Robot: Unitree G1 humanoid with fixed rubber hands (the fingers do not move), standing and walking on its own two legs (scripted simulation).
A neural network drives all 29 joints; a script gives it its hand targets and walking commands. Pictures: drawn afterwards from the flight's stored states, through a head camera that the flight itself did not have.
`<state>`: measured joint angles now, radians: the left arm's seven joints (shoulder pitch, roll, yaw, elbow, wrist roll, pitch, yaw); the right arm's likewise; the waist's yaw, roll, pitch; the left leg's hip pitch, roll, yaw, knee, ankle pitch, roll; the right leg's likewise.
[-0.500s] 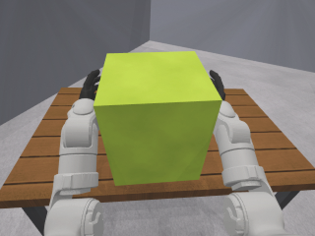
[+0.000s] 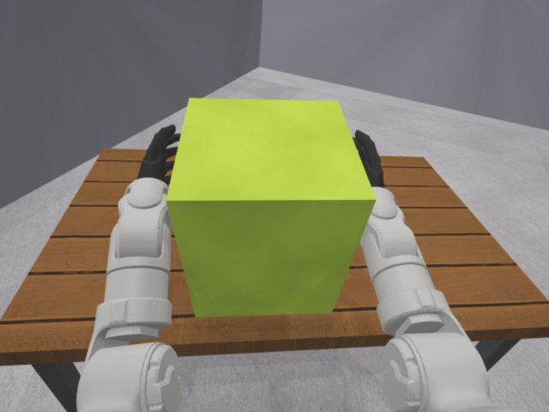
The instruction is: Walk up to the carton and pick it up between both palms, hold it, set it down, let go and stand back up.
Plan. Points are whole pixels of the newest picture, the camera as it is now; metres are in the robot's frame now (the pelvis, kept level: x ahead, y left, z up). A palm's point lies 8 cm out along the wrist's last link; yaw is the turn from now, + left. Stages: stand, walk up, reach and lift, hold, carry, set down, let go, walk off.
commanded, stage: set down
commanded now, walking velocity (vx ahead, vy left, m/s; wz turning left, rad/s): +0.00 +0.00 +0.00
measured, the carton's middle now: (264, 212) +0.36 +0.01 +0.17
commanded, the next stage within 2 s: none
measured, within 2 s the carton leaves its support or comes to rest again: neither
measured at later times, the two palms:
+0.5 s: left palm (167, 183) +0.40 +0.16 +0.18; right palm (363, 205) +0.39 -0.14 +0.17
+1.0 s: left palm (175, 198) +0.41 +0.15 +0.15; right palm (363, 216) +0.39 -0.15 +0.14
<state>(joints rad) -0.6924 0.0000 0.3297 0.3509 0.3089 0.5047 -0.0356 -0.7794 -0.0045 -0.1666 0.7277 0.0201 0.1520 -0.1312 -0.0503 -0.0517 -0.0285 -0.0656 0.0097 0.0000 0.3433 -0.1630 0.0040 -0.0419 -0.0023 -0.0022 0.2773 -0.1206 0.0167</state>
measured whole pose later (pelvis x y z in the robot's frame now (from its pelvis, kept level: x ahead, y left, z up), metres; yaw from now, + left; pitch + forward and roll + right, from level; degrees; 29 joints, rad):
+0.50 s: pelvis +0.01 +0.01 +0.00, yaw +0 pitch -7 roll -1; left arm -0.69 0.00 0.27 0.37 0.31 0.44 -0.03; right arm -0.68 0.00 -0.16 0.72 0.05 0.01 -0.16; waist -0.05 -0.06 0.04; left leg -0.04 0.01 0.00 0.34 -0.18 0.01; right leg 0.00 0.00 0.00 0.24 -0.12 0.02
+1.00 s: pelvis +0.02 +0.01 +0.00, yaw +0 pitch -6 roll -1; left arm -0.69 0.00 0.29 0.53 0.31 0.32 -0.05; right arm -0.63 0.00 -0.16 0.72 0.03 0.00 -0.18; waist -0.05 -0.07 0.06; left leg -0.05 0.01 0.00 0.34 -0.19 0.01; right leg 0.00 0.00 0.00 0.23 -0.12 0.02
